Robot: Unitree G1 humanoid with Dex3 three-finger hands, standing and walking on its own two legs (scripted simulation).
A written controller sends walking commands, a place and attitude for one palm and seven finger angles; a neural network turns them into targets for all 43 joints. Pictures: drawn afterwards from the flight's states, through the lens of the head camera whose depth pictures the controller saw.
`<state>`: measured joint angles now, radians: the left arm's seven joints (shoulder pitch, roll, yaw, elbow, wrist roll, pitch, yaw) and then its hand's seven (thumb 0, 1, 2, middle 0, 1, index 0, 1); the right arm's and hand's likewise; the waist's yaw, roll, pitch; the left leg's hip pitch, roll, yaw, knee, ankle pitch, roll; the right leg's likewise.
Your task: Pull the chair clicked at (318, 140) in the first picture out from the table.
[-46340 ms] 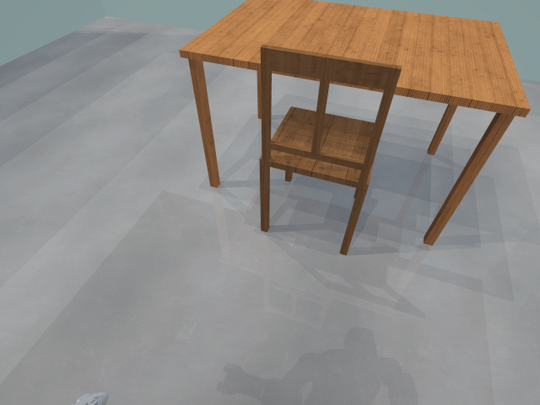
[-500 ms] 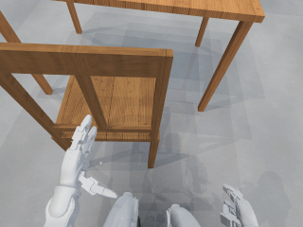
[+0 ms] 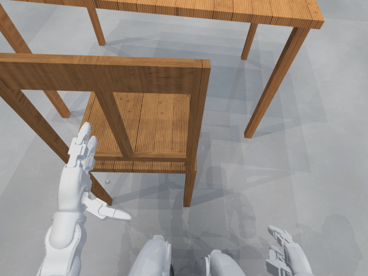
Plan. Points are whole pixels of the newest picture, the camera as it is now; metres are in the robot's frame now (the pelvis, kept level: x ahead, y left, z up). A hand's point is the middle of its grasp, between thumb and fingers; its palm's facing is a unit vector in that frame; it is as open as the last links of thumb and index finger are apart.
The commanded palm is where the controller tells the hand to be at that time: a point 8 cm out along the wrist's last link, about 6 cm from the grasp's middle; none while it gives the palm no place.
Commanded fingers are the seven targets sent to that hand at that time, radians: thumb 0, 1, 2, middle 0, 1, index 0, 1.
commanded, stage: aim the fingers beside a spindle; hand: left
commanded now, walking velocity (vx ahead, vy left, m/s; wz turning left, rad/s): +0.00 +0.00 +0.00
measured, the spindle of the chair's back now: (117, 128) +0.44 +0.19 +0.01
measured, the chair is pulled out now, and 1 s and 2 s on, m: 0.28 0.28 0.28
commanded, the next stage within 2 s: push the fingers through the gap in 0.92 s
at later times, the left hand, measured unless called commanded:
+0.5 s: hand (126, 192) +0.28 +0.14 +0.01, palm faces -0.05 -1.00 +0.04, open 16.9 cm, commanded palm +0.28 +0.22 +0.04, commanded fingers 0.00 -0.50 0.30 -0.06 -0.08 -0.06 -0.08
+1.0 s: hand (105, 179) +0.30 +0.18 +0.04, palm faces +0.08 -0.99 -0.09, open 16.9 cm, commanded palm +0.27 +0.21 +0.02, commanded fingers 0.00 -0.50 0.30 -0.06 -0.08 -0.06 -0.08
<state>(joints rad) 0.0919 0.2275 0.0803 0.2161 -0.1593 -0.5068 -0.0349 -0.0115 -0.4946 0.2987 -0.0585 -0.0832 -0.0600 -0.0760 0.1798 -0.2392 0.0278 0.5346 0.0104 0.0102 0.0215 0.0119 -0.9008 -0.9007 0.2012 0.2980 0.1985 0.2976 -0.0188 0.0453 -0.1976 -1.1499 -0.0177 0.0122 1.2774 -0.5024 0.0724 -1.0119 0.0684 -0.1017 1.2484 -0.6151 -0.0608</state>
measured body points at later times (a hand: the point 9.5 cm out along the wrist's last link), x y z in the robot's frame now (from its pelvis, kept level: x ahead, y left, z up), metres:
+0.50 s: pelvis +0.01 +0.00 +0.00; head +0.12 +0.02 +0.44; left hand +0.28 +0.19 +0.01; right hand +0.17 -0.24 -0.09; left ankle +0.05 +0.07 -0.62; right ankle -0.01 -0.09 -0.62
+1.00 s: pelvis +0.00 +0.00 +0.00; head +0.10 +0.01 +0.44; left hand +0.29 +0.23 +0.05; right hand +0.18 -0.23 -0.10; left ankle +0.05 +0.07 -0.62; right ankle -0.01 -0.09 -0.62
